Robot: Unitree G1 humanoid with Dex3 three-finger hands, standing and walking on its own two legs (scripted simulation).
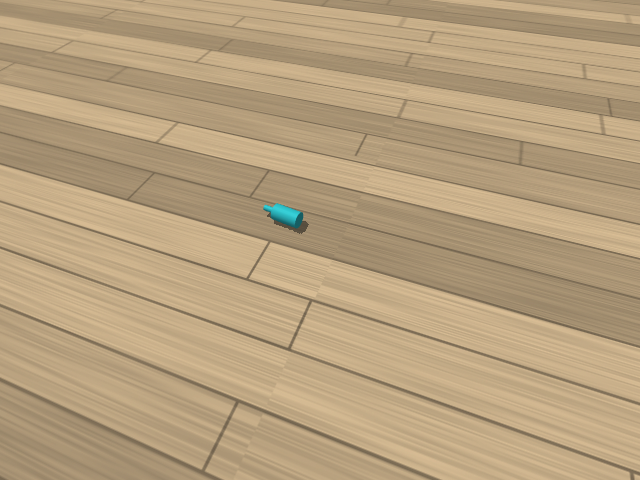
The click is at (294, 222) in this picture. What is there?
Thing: lying bottle
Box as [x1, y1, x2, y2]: [263, 203, 302, 227]
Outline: 264,205 263,209 269,211 271,213 271,218 294,227 297,227 301,222 302,213 299,211 277,203 272,207
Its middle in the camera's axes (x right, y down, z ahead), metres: -0.18 -0.12 +1.71
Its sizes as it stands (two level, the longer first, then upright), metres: 0.174 0.074 0.074
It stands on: the floor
